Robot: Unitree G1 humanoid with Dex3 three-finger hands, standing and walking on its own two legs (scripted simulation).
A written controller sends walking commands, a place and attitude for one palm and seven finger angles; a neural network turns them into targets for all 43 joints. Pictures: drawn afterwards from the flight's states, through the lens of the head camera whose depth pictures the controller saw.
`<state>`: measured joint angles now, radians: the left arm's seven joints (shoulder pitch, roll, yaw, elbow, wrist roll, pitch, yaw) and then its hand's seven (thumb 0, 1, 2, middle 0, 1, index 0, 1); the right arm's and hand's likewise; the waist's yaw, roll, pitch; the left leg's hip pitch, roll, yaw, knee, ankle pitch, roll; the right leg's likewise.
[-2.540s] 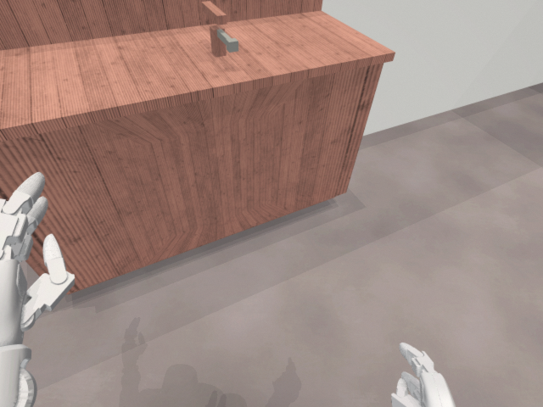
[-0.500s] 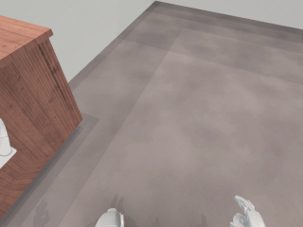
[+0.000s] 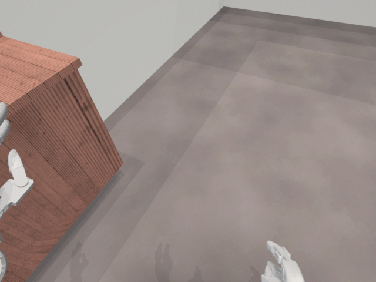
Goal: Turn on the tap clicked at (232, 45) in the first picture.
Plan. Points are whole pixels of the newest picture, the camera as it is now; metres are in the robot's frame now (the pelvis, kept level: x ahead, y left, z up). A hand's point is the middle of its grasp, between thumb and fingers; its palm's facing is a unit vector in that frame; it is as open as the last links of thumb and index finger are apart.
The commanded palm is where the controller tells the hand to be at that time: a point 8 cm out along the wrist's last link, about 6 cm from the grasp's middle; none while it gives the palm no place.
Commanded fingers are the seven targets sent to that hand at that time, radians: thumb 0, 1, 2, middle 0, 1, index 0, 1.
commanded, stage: turn to face it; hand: left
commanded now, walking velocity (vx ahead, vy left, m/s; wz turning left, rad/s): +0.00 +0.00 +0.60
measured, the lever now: out of the picture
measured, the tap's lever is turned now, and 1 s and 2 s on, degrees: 0 0 0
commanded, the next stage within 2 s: take the last steps up to it in 1.16 s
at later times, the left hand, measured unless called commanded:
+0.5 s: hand out of the picture +0.19 +0.28 +0.18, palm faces +0.57 -0.70 -0.43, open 7.4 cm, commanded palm +0.11 +0.30 +0.19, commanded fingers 0.00 0.90 0.90 -0.20 -0.30 -0.20 -0.30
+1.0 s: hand out of the picture +0.06 +0.21 +0.18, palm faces +0.76 -0.50 -0.43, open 7.4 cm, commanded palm -0.02 +0.22 +0.19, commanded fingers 0.00 0.90 0.90 -0.20 -0.30 -0.20 -0.30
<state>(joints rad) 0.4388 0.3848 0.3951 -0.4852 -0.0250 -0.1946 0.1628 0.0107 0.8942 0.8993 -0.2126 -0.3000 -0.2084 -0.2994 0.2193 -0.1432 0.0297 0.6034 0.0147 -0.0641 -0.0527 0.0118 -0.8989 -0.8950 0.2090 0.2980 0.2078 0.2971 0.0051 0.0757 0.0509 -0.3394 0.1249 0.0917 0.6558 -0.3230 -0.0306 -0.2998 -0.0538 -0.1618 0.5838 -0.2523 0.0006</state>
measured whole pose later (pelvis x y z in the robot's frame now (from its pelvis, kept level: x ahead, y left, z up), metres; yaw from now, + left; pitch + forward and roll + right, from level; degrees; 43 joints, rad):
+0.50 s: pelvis +0.03 -0.01 +0.00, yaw +15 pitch -1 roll -1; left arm 0.47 0.42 0.40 -0.58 -0.03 -0.18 0.15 0.01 0.89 0.90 -0.21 -0.30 -0.21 -0.30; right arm 0.16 -0.15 -0.02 0.56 0.01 -0.06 -0.04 0.01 -0.91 -0.90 0.20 0.30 0.20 0.30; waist -0.03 -0.03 0.08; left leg -0.35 0.05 0.06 0.58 -0.22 0.01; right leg -0.46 -0.08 -0.09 1.06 -0.51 0.08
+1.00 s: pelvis -0.01 -0.10 +0.02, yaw +33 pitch +0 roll +3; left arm 0.47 0.34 0.31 -0.49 -0.03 -0.15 0.16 0.02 0.89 0.90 -0.22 -0.30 -0.21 -0.30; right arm 0.21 -0.25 -0.04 0.61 -0.01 -0.05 -0.10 0.02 -0.91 -0.90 0.20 0.30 0.20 0.30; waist -0.02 -0.01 0.04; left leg -0.40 0.04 0.09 0.88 -0.44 -0.05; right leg -0.24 -0.13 -0.22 0.50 -0.25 -0.03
